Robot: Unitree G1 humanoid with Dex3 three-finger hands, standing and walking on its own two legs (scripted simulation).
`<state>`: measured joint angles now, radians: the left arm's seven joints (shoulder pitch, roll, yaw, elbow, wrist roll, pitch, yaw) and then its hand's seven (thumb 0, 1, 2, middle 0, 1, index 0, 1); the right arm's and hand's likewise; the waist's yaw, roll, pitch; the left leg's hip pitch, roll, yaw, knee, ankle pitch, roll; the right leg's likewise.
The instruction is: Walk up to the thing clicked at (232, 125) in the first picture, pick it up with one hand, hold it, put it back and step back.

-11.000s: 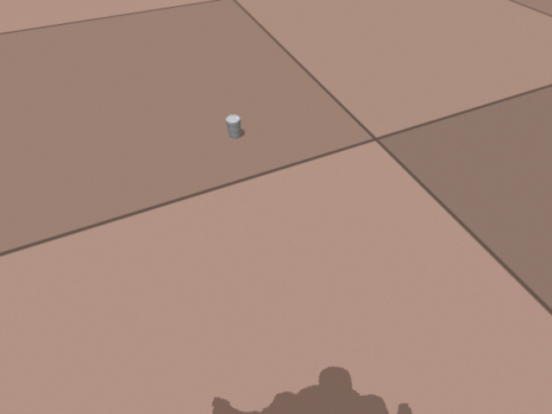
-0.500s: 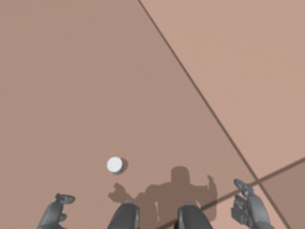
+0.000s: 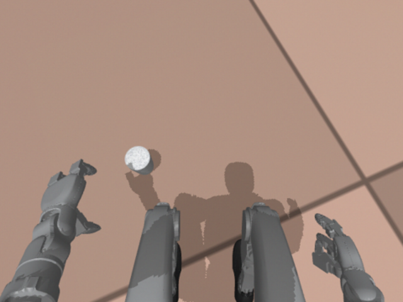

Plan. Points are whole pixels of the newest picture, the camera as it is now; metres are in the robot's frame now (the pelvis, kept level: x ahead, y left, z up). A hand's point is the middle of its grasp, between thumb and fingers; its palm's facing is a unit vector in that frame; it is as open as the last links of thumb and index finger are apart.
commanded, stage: rise first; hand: left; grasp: from above
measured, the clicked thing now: (141, 162) +0.47 +0.25 -0.44
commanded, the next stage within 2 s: approach in 1.56 s
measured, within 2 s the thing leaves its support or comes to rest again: neither
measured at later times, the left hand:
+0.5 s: hand (102, 183) +0.36 +0.30 -0.26, palm faces -0.48 -0.14 -0.87, open 14.1 cm
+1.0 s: hand (112, 175) +0.39 +0.30 -0.31, palm faces -0.48 -0.02 -0.88, open 14.1 cm
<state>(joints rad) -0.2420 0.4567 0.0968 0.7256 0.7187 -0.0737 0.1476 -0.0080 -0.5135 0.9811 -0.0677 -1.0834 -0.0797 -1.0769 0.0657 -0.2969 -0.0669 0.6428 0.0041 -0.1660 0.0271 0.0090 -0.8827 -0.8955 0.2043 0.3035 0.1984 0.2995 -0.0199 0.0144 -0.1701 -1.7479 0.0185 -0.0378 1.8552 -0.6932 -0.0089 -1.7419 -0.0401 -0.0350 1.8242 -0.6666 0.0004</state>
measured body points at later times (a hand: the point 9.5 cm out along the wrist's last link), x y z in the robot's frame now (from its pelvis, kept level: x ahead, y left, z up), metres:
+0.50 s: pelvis -0.03 +0.01 -0.11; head +0.18 +0.05 +0.29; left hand +0.38 +0.31 -0.21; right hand +0.06 -0.28 -0.23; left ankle +0.06 +0.12 -0.47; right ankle +0.07 -0.12 -0.47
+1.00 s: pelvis -0.03 +0.01 -0.15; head +0.19 +0.05 +0.24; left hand +0.41 +0.29 -0.26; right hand +0.05 -0.27 -0.27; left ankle +0.06 +0.12 -0.47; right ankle +0.07 -0.12 -0.47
